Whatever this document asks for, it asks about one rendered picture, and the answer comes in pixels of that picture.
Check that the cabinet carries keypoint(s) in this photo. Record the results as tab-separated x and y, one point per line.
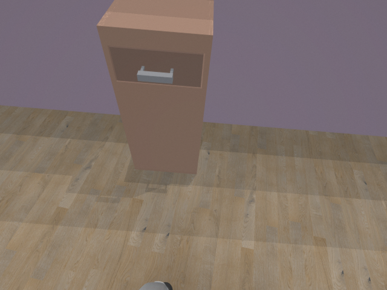
162	123

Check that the handle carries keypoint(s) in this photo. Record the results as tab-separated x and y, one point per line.
158	77

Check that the drawer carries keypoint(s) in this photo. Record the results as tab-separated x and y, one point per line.
187	66

